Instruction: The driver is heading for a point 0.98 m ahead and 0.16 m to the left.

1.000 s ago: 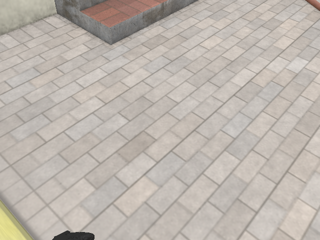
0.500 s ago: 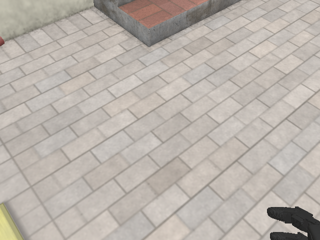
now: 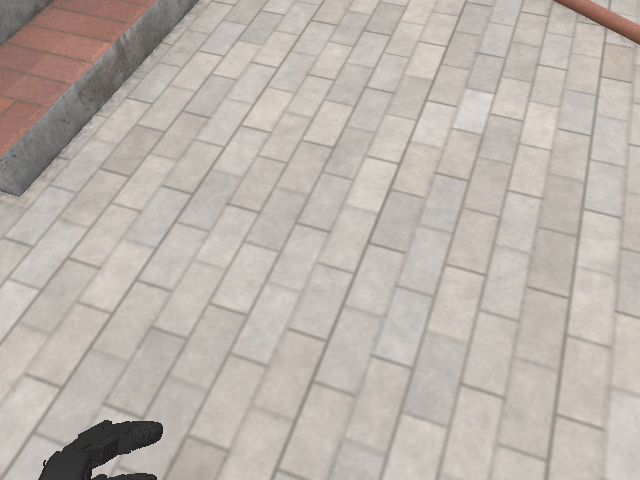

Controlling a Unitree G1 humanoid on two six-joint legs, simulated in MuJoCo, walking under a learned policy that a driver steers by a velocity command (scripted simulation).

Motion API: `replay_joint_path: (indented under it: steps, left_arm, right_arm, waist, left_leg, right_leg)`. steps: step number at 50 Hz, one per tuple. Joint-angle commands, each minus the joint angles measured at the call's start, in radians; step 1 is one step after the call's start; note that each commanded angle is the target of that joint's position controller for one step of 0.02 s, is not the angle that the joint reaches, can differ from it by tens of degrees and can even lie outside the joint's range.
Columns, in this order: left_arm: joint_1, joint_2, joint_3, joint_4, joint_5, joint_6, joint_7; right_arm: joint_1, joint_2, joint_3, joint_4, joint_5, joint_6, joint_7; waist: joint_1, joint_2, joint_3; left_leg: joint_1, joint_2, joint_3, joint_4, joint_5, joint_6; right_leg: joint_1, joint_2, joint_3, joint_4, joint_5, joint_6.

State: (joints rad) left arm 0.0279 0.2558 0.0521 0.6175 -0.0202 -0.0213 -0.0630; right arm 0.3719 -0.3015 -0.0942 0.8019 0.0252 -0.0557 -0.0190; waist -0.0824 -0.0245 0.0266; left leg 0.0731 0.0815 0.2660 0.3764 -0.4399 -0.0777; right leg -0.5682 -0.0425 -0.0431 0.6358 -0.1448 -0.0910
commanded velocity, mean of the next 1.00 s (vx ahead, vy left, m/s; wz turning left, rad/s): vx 0.50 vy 0.00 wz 0.30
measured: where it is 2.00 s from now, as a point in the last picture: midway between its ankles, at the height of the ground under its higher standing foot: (224, 294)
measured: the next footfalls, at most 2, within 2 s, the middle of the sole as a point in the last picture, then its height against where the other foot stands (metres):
right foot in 0.02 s outside the picture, level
left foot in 0.58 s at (268, 471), level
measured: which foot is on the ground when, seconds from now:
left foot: down 0.00-0.02, up 0.04-0.56, down 0.58-1.00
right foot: up 0.00-0.00, down 0.02-0.60, up 0.62-1.00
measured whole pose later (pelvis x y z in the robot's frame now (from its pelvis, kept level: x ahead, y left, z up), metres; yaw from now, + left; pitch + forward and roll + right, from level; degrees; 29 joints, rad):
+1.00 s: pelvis +0.57 +0.02 +0.01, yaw +23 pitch +3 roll +1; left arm 0.04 0.27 0.03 0.67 0.00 -0.11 -0.02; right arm 0.34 -0.29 -0.07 0.70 0.03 -0.03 -0.01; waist -0.08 -0.03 0.01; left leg -0.13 -0.11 -0.20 0.46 -0.37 0.05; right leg -0.55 -0.02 0.10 0.51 -0.02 0.05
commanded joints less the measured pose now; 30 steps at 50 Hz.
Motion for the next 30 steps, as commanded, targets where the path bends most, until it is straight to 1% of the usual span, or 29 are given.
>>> replay_joint_path:
  steps: [1, 2, 3, 4, 5, 6, 7, 8, 10, 12, 14, 16, 17, 19, 22, 23, 24, 25, 26, 27, 28, 29, 30]
  left_arm:
    - [0.379, 0.241, 0.113, 0.024, -0.001, 0.006, 0.027]
    - [0.341, 0.351, 0.117, 0.014, -0.006, -0.006, 0.036]
    - [0.394, 0.26, 0.089, -0.008, 0.002, -0.017, 0.035]
    - [0.36, 0.205, 0.073, 0.01, 0.012, -0.028, 0.031]
    - [0.295, 0.174, 0.061, 0.008, 0.006, -0.035, 0.032]
    - [0.226, 0.135, 0.048, 0.008, 0.01, -0.04, 0.032]
    - [0.192, 0.107, 0.037, 0.007, 0.024, -0.049, 0.032]
    - [0.18, 0.1, 0.035, 0.017, 0.029, -0.059, 0.031]
    - [0.186, 0.113, 0.038, 0.047, 0.028, -0.081, 0.034]
    - [0.21, 0.12, 0.041, 0.077, 0.032, -0.089, 0.043]
    - [0.222, 0.118, 0.039, 0.095, 0.033, -0.089, 0.053]
    - [0.221, 0.125, 0.037, 0.106, 0.031, -0.09, 0.06]
    - [0.226, 0.13, 0.037, 0.111, 0.03, -0.09, 0.063]
    - [0.257, 0.141, 0.04, 0.133, 0.026, -0.086, 0.068]
    - [0.304, 0.151, 0.045, 0.165, 0.021, -0.067, 0.072]
    - [0.311, 0.155, 0.047, 0.171, 0.019, -0.058, 0.075]
    - [0.307, 0.162, 0.049, 0.172, 0.017, -0.049, 0.078]
    - [0.293, 0.174, 0.051, 0.169, 0.016, -0.041, 0.083]
    - [0.284, 0.189, 0.055, 0.165, 0.013, -0.035, 0.089]
    - [0.275, 0.206, 0.059, 0.161, 0.012, -0.028, 0.096]
    - [0.261, 0.22, 0.061, 0.157, 0.012, -0.023, 0.101]
    - [0.232, 0.216, 0.058, 0.146, 0.006, -0.026, 0.104]
    - [0.292, 0.128, 0.029, 0.111, 0.034, -0.046, 0.096]
  right_arm:
    - [-0.048, -0.156, -0.03, -0.085, -0.008, -0.003, -0.013]
    - [0.045, -0.003, 0.024, -0.146, -0.049, -0.027, -0.002]
    - [-0.023, -0.077, 0.018, -0.132, -0.007, -0.063, 0.011]
    - [-0.099, -0.128, 0.004, -0.146, 0.032, -0.071, 0.016]
    - [-0.123, -0.119, 0.01, -0.141, 0.02, -0.074, 0.009]
    - [-0.136, -0.117, 0.007, -0.131, -0.006, -0.069, 0.002]
    - [-0.102, -0.115, 0.002, -0.12, -0.009, -0.055, 0.005]
    - [-0.075, -0.105, 0.002, -0.108, -0.004, -0.039, 0.008]
    - [-0.068, -0.075, 0.009, -0.094, -0.004, -0.012, 0.008]
    - [-0.12, -0.057, 0.014, -0.104, -0.006, -0.003, 0.006]
    - [-0.162, -0.049, 0.015, -0.11, -0.004, -0.006, 0.011]
    - [-0.202, -0.038, 0.018, -0.115, -0.002, -0.013, 0.022]
    - [-0.23, -0.03, 0.022, -0.121, -0.002, -0.015, 0.029]
    - [-0.288, -0.01, 0.031, -0.141, -0.002, -0.016, 0.043]
    - [-0.357, 0.0, 0.038, -0.181, -0.003, -0.016, 0.065]
    - [-0.373, 0.001, 0.038, -0.196, -0.003, -0.017, 0.072]
    - [-0.379, -0.002, 0.037, -0.208, -0.004, -0.018, 0.08]
    - [-0.368, -0.01, 0.034, -0.217, -0.005, -0.017, 0.085]
    - [-0.346, -0.024, 0.027, -0.221, -0.007, -0.013, 0.087]
    - [-0.295, -0.045, 0.016, -0.218, -0.008, -0.008, 0.087]
    - [-0.187, -0.084, -0.004, -0.2, -0.006, -0.004, 0.083]
    - [-0.025, -0.139, -0.033, -0.168, -0.006, -0.002, 0.068]
    - [0.082, -0.241, -0.06, -0.15, -0.009, 0.005, 0.047]
  waist:
    - [0.254, 0.031, -0.204]
    - [0.122, -0.27, -0.289]
    - [0.202, -0.156, -0.429]
    - [0.206, -0.1, -0.292]
    - [0.168, -0.039, -0.206]
    - [0.131, -0.014, -0.152]
    - [0.091, -0.039, -0.134]
    - [0.072, -0.049, -0.129]
    - [0.057, -0.029, -0.095]
    - [0.071, -0.012, -0.049]
    - [0.086, -0.013, -0.027]
    - [0.103, -0.02, -0.016]
    - [0.116, -0.019, -0.004]
    - [0.146, -0.01, 0.022]
    - [0.175, 0.0, 0.052]
    - [0.177, -0.001, 0.055]
    - [0.169, -0.007, 0.052]
    - [0.152, -0.023, 0.033]
    - [0.133, -0.048, 0.001]
    - [0.098, -0.075, -0.039]
    - [0.036, -0.082, -0.099]
    - [-0.061, -0.046, -0.176]
    - [-0.049, 0.152, -0.289]
  left_leg:
    - [-0.336, 0.126, -0.034, 0.567, 0.778, 0.091]
    - [-0.786, -0.061, -0.122, 0.931, -0.134, 0.032]
    - [-0.859, -0.068, -0.341, 1.043, -0.141, 0.047]
    - [-0.93, -0.026, -0.331, 1.047, -0.044, 0.065]
    - [-0.899, 0.028, -0.321, 0.978, 0.045, 0.079]
    - [-0.835, 0.064, -0.322, 0.915, 0.103, 0.08]
    - [-0.761, 0.088, -0.339, 0.882, 0.146, 0.084]
    - [-0.719, 0.093, -0.342, 0.862, 0.173, 0.083]
    - [-0.717, 0.087, -0.339, 0.814, 0.22, 0.072]
    - [-0.776, 0.076, -0.359, 0.736, 0.309, 0.061]
    - [-0.8, 0.048, -0.375, 0.613, 0.425, 0.062]
    - [-0.776, 0.025, -0.357, 0.48, 0.54, 0.071]
    - [-0.77, 0.017, -0.338, 0.422, 0.575, 0.076]
    - [-0.787, 0.009, -0.317, 0.341, 0.6, 0.089]
    - [-0.859, -0.001, -0.289, 0.268, 0.535, 0.112]
    - [-0.871, -0.009, -0.273, 0.253, 0.494, 0.12]
    - [-0.861, -0.022, -0.249, 0.241, 0.444, 0.133]
    - [-0.815, -0.047, -0.216, 0.233, 0.39, 0.149]
    - [-0.749, -0.08, -0.178, 0.239, 0.334, 0.167]
    - [-0.665, -0.116, -0.151, 0.247, 0.28, 0.189]
    - [-0.515, -0.147, -0.145, 0.226, 0.268, 0.218]
    - [-0.248, -0.149, -0.196, 0.137, 0.358, 0.264]
    - [0.145, 0.086, -0.573, 0.156, 0.398, 0.389]
  right_leg:
    - [0.65, 0.048, 0.06, -0.067, 0.031, -0.109]
    - [0.944, -0.237, 0.653, -0.178, -0.14, -0.286]
    - [0.973, -0.311, 0.855, -0.331, -0.235, -0.309]
    - [0.882, -0.299, 0.692, -0.336, -0.149, -0.259]
    - [0.724, -0.265, 0.549, -0.322, -0.042, -0.22]
    - [0.583, -0.226, 0.445, -0.326, 0.058, -0.191]
    - [0.489, -0.197, 0.373, -0.351, 0.129, -0.177]
    - [0.44, -0.186, 0.334, -0.382, 0.147, -0.173]
    - [0.389, -0.178, 0.245, -0.429, 0.222, -0.169]
    - [0.393, -0.166, 0.167, -0.457, 0.278, -0.15]
    - [0.418, -0.144, 0.091, -0.467, 0.314, -0.116]
    - [0.437, -0.128, 0.031, -0.479, 0.307, -0.08]
    - [0.451, -0.131, 0.014, -0.49, 0.298, -0.068]
    - [0.51, -0.154, -0.005, -0.496, 0.311, -0.056]
    - [0.647, -0.196, -0.03, -0.451, 0.386, -0.055]
    - [0.685, -0.209, -0.036, -0.428, 0.43, -0.055]
    - [0.709, -0.216, -0.048, -0.394, 0.513, -0.051]
    - [0.717, -0.214, -0.067, -0.345, 0.662, -0.043]
    - [0.723, -0.212, -0.081, -0.282, 0.84, -0.035]
    - [0.724, -0.21, -0.093, -0.193, 1.002, -0.027]
    - [0.687, -0.199, -0.106, -0.042, 1.067, -0.014]
    - [0.546, -0.158, -0.128, 0.19, 0.942, 0.018]
    - [0.159, -0.036, -0.129, 0.571, 0.295, 0.073]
